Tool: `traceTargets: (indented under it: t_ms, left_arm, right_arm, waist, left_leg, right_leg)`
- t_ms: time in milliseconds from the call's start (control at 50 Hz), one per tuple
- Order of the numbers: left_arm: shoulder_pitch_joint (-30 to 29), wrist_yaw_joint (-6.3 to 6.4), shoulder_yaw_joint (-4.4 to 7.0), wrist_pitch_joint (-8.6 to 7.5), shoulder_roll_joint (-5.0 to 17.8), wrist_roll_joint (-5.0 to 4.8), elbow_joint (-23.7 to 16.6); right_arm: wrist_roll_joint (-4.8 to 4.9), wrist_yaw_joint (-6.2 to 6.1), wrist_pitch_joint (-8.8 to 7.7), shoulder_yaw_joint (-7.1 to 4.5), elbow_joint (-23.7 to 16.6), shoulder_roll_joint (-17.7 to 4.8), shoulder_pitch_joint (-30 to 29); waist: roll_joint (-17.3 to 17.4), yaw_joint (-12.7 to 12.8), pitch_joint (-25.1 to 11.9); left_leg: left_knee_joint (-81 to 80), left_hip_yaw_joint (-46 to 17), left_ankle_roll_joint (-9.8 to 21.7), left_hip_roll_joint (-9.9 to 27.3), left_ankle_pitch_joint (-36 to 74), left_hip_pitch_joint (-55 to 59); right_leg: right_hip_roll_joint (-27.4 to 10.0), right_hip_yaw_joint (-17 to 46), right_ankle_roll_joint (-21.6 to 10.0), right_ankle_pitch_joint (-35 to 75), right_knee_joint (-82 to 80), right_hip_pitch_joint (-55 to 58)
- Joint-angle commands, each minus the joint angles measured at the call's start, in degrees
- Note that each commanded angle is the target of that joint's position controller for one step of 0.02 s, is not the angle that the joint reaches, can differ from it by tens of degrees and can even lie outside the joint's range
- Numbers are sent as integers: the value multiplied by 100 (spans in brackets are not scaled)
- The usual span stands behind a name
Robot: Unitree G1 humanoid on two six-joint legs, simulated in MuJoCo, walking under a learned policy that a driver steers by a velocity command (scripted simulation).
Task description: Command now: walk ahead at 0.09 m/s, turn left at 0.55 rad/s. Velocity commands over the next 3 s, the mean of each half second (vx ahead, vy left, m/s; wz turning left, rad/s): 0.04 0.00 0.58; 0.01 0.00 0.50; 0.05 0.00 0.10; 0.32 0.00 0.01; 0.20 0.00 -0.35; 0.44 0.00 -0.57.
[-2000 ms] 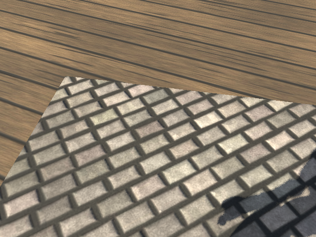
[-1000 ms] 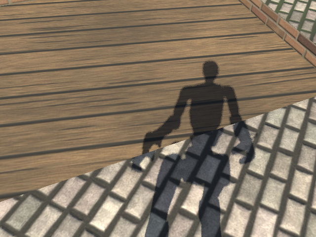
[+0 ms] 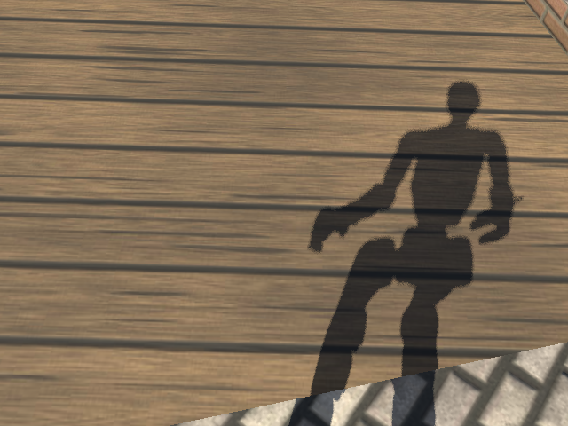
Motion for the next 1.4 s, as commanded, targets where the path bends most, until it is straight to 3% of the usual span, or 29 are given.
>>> traceTargets:
  t_ms: [20,80,140,200,280,340,360,380,400,420,480,540,600,720,760,780,800,820,840,860,920,1040,1140,1180,1200,1220,1280,1340,1400]
  left_arm:
    - [486,85,185,108,584,47,-314]
    - [409,140,131,133,410,66,-284]
    - [175,159,133,187,425,37,-318]
    - [-31,110,138,156,423,15,-385]
    - [-10,1,165,8,469,-43,-374]
    - [440,-81,239,-61,528,-50,-220]
    - [608,-67,330,-46,829,31,-198]
    - [476,-51,439,19,1381,191,-244]
    - [300,-73,429,-2,1226,346,-364]
    - [-96,-42,335,-8,883,290,-549]
    - [-377,17,187,55,512,45,-642]
    - [-56,56,195,148,581,105,-599]
    - [182,81,284,212,808,98,-538]
    - [14,-45,403,236,1085,-48,-517]
    - [-131,-55,413,221,1094,-164,-498]
    - [-38,-60,386,211,972,-202,-423]
    - [239,-89,320,192,720,-119,-328]
    - [222,-143,128,163,265,237,-589]
    - [-368,-73,240,156,623,92,-702]
    - [-518,-32,307,205,825,-74,-681]
    - [-117,55,343,326,778,16,-403]
    - [-99,-4,155,343,389,-20,-356]
    - [25,-43,148,313,464,-48,-315]
    - [304,-81,91,248,355,53,-206]
    - [408,-73,104,212,550,128,-215]
    - [279,-71,189,201,929,91,-201]
    - [85,-131,73,123,427,90,-179]
    - [206,-90,28,35,367,80,-129]
    - [530,-18,86,82,557,-10,-51]
  right_arm:
    - [-64,-93,9,-204,-493,-714,45]
    - [-47,-205,49,-280,-501,-889,203]
    - [10,-310,154,-301,-597,-936,137]
    - [1,-369,249,-302,-681,-919,101]
    - [9,-358,331,-306,-727,-891,227]
    - [129,-366,395,-290,-789,-855,113]
    - [134,-372,400,-239,-809,-667,260]
    - [164,-358,373,-216,-962,-515,322]
    - [42,-322,265,-353,-985,-935,289]
    - [48,-289,259,-448,-803,-1181,430]
    - [81,-323,441,-370,-488,-811,734]
    - [169,-306,456,-262,-699,-601,288]
    - [129,-260,445,-175,-884,-478,-23]
    - [130,-114,466,-169,-951,-527,67]
    - [131,-65,478,-204,-854,-499,359]
    - [119,-81,471,-247,-750,-533,605]
    - [106,-134,446,-343,-749,-851,752]
    - [50,-221,406,-452,-927,-1542,735]
    - [-168,-138,260,-372,-917,-1327,913]
    - [-196,-100,151,-283,-841,-1134,697]
    - [10,-165,78,-97,-763,-709,-46]
    - [-75,-240,53,2,-519,-544,-35]
    - [-58,-152,77,38,-285,-531,-51]
    - [-13,-141,46,118,-134,-336,-24]
    - [-94,-141,-5,151,-56,-228,160]
    - [-142,-107,-55,99,-8,-325,483]
    - [-121,-166,19,77,38,-350,-52]
    - [-112,-208,97,75,136,-256,55]
    - [-29,-242,96,29,275,-269,251]
  waist:
    - [405,256,-1106]
    - [493,195,-1312]
    - [624,108,-1288]
    - [870,13,-1079]
    - [1042,-90,-1061]
    - [1005,196,-1016]
    - [536,167,-1102]
    - [-1207,-74,-833]
    - [-1573,-1,-779]
    - [-1027,-125,-754]
    - [-616,-139,-548]
    - [-797,143,-481]
    - [-975,376,-634]
    - [-1099,331,-797]
    - [-998,93,-833]
    - [-819,-15,-888]
    - [4,19,-980]
    - [2009,225,-1034]
    - [1538,-363,-1379]
    - [1032,-255,-1036]
    - [772,130,-753]
    - [830,56,-786]
    - [846,14,-529]
    - [572,240,-540]
    - [253,156,-723]
    - [-400,-205,-711]
    - [-440,57,-487]
    - [-325,71,-393]
    - [-287,149,-199]
  left_leg:
    - [-1194,-2054,1094,1464,1328,1147]
    - [-1114,-2000,1028,1358,1408,1200]
    - [-1231,-2233,838,1228,-207,1084]
    - [-1330,-2510,715,1128,-1237,949]
    - [-1181,-2919,661,1138,-1118,1191]
    - [-847,-2983,378,852,-1072,1008]
    - [-253,-2633,97,514,-1795,489]
    - [1092,-1278,-251,-461,-2732,-687]
    - [2573,-1001,-509,-321,-3007,-976]
    - [3323,-1014,-618,-98,-2601,-885]
    - [4355,-748,-883,-13,-1861,-960]
    - [3748,-341,-1048,188,-1554,-1126]
    - [2818,-185,-1143,475,-1724,-948]
    - [1217,357,-822,562,-1801,338]
    - [139,509,-543,464,-1098,948]
    - [-535,522,-355,327,-476,1540]
    - [-891,-328,-90,768,785,2521]
    - [-640,-2403,695,2423,3419,3324]
    - [-898,-2718,1604,2903,2975,2649]
    - [-995,-2176,1434,2535,2347,2396]
    - [-984,-1337,806,1792,1910,1972]
    - [-1012,-1177,768,1591,1173,1977]
    - [-1023,-1595,821,1606,145,1501]
    - [-919,-1514,478,1386,-104,1195]
    - [-738,-1359,177,1138,-448,1033]
    - [-737,-961,-53,727,-875,955]
    - [-495,-639,-279,563,-930,1468]
    - [-487,-680,-219,585,-633,1450]
    - [-174,-379,-125,301,-2742,926]
  right_leg:
    - [-169,240,13,400,-600,-358]
    - [-76,248,129,637,-1362,-296]
    - [-44,346,182,1028,-1864,-264]
    - [15,379,162,1113,-2397,-143]
    - [135,344,29,886,-3265,303]
    - [113,183,-203,1615,-4896,1334]
    - [-667,719,-465,1780,-5253,1992]
    - [-1877,2095,-1219,2616,-5575,2205]
    - [-2513,2846,-1803,3129,-5734,1741]
    - [-2271,2283,-1699,3203,-5589,1635]
    - [-1503,993,-1259,3312,-5385,1690]
    - [-1334,483,-1359,3341,-5423,2139]
    - [-1579,430,-1479,3505,-5342,2637]
    - [-1866,93,-1474,3881,-5123,2304]
    - [-1838,-91,-1241,3785,-4761,2150]
    - [-1687,-326,-958,3397,-4389,1859]
    - [-1320,-758,-465,2317,-3512,973]
    - [-538,-1118,117,-954,-1687,-722]
    - [-277,-266,166,-1183,-736,-927]
    - [-384,-101,114,-772,-375,-957]
    - [-399,-31,146,398,-547,-654]
    - [-404,-44,221,883,-2327,210]
    - [-287,-174,101,805,-3781,1087]
    - [-310,-124,-51,2193,-5066,1940]
    - [-674,281,-164,3185,-5038,2422]
    - [-820,293,-368,3223,-4659,2333]
    - [-595,229,-388,1629,-4945,1436]
    - [-534,159,-321,1655,-4918,1401]
    - [-481,286,-608,-681,-5034,1262]
Next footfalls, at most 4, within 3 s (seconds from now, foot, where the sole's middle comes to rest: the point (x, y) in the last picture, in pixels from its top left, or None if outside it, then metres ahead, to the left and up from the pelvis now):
0.36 right None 0.13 -0.16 -0.76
0.80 left None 0.00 0.07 -0.76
1.20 right None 0.12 -0.14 -0.76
1.96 right None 0.37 0.05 -0.76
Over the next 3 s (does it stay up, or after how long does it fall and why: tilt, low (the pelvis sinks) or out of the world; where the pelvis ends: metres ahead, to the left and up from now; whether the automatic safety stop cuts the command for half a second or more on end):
stays up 0.50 0.13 -0.08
